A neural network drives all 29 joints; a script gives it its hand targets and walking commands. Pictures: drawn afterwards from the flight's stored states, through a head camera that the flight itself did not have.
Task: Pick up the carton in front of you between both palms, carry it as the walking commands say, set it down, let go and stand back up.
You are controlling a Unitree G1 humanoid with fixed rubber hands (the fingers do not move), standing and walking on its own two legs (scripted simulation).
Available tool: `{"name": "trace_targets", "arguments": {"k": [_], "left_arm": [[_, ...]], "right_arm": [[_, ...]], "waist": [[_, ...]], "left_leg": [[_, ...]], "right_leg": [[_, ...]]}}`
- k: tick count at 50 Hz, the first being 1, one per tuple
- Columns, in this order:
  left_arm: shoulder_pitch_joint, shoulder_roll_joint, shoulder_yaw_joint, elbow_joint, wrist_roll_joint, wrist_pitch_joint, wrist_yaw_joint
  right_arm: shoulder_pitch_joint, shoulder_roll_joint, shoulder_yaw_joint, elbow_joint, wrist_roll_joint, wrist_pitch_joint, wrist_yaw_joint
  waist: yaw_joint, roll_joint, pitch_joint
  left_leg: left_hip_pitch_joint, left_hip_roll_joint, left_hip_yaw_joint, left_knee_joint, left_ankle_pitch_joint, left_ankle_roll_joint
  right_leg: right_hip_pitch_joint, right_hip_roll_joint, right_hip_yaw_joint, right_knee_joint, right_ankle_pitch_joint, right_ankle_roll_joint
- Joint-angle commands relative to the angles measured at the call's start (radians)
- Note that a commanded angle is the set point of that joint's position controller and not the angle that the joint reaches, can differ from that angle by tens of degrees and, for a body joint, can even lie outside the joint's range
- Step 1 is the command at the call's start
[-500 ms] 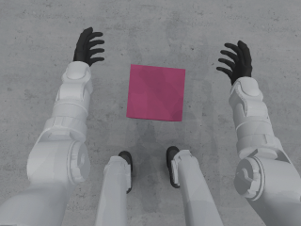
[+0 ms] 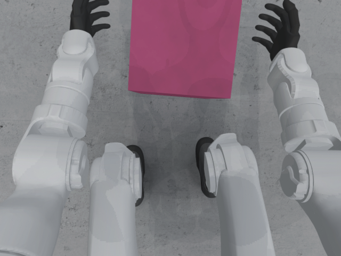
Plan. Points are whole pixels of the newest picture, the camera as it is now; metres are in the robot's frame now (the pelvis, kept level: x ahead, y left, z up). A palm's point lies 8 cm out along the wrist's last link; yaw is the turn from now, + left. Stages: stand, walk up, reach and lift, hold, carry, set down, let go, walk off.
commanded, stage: reach and lift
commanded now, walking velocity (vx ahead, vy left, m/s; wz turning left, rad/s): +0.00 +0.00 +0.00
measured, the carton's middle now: (178, 56) +0.50 -0.04 -0.29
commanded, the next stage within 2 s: none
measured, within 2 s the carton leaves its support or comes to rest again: leaves its support in 1.02 s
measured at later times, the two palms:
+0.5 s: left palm (98, 40) +0.53 +0.14 -0.23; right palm (258, 52) +0.49 -0.21 -0.22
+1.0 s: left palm (111, 37) +0.54 +0.12 -0.22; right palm (248, 46) +0.50 -0.18 -0.22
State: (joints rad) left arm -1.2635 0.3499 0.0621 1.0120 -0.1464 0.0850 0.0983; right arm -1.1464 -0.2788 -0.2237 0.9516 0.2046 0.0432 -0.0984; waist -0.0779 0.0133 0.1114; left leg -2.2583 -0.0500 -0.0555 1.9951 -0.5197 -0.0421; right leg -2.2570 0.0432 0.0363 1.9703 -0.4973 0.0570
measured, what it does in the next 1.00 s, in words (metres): stands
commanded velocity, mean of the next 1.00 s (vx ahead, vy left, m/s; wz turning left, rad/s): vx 0.00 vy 0.00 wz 0.00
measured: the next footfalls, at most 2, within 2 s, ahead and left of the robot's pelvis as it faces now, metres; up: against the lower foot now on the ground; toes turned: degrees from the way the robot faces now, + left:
none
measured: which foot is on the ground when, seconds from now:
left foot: down 0.00-1.00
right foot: down 0.00-1.00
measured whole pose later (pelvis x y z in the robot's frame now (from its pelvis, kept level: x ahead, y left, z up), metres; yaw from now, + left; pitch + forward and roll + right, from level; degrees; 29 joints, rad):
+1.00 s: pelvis +0.00 +0.00 -0.05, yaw +0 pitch +38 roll -2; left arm -1.46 0.27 0.02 1.23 -0.14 0.05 0.16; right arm -1.35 -0.24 -0.18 1.14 0.22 0.02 -0.18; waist -0.06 0.00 0.28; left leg -2.30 -0.06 -0.05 2.18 -0.54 -0.04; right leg -2.30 0.04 0.03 2.15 -0.51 0.06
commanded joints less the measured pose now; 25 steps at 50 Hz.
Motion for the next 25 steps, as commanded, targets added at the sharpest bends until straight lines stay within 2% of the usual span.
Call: {"name": "trace_targets", "arguments": {"k": [1, 5, 8, 10, 11, 16, 19, 25], "left_arm": [[-0.296, 0.1, -0.003, 0.001, -0.02, -0.03, 0.0], [-0.345, 0.123, -0.022, 0.062, -0.04, -0.056, -0.001], [-0.385, 0.142, -0.042, 0.047, -0.062, -0.077, 0.004], [-0.406, 0.148, -0.062, 0.016, -0.068, -0.087, 0.01], [-0.409, 0.145, -0.064, 0.003, -0.065, -0.088, 0.013], [-0.354, 0.123, -0.081, -0.026, -0.073, -0.101, 0.008], [-0.314, 0.1, -0.088, -0.017, -0.076, -0.099, 0.008], [-0.293, 0.081, -0.069, 0.036, -0.068, -0.1, 0.007]], "right_arm": [[-0.258, -0.131, -0.005, -0.009, -0.003, -0.026, -0.01], [-0.318, -0.148, 0.017, 0.06, 0.004, -0.052, -0.017], [-0.358, -0.168, 0.042, 0.061, 0.027, -0.072, -0.025], [-0.381, -0.182, 0.045, 0.032, 0.046, -0.081, -0.031], [-0.379, -0.181, 0.056, 0.029, 0.056, -0.084, -0.03], [-0.297, -0.118, 0.108, 0.048, 0.095, -0.09, -0.035], [-0.261, -0.115, 0.102, 0.049, 0.09, -0.091, -0.04], [-0.272, -0.104, 0.085, 0.059, 0.058, -0.095, -0.041]], "waist": [[-0.03, 0.052, -1.0], [-0.029, 0.042, -0.964], [-0.03, 0.045, -1.023], [-0.043, 0.073, -1.051], [-0.032, 0.086, -1.054], [-0.009, 0.077, -1.074], [-0.016, 0.087, -1.062], [-0.015, 0.056, -0.952]], "left_leg": [[0.554, 0.021, 0.072, -0.126, 0.058, 0.004], [0.513, 0.03, 0.063, -0.065, 0.083, 0.005], [0.537, 0.032, 0.063, -0.018, 0.14, 0.003], [0.574, 0.034, 0.061, 0.003, 0.166, 0.002], [0.564, 0.03, 0.07, 0.012, 0.18, -0.001], [0.578, 0.025, 0.076, 0.044, 0.277, 0.006], [0.587, 0.022, 0.075, 0.042, 0.282, 0.003], [0.506, 0.02, 0.062, 0.021, 0.218, 0.005]], "right_leg": [[0.505, -0.031, -0.103, -0.13, 0.108, 0.007], [0.506, -0.038, -0.089, -0.069, 0.14, 0.005], [0.545, -0.039, -0.084, -0.026, 0.204, 0.004], [0.526, -0.035, -0.086, -0.011, 0.234, 0.001], [0.543, -0.031, -0.081, -0.004, 0.247, -0.003], [0.587, -0.015, -0.078, 0.029, 0.35, 0.003], [0.564, -0.011, -0.084, 0.026, 0.341, 0.001], [0.493, -0.015, -0.086, 0.016, 0.269, 0.001]]}}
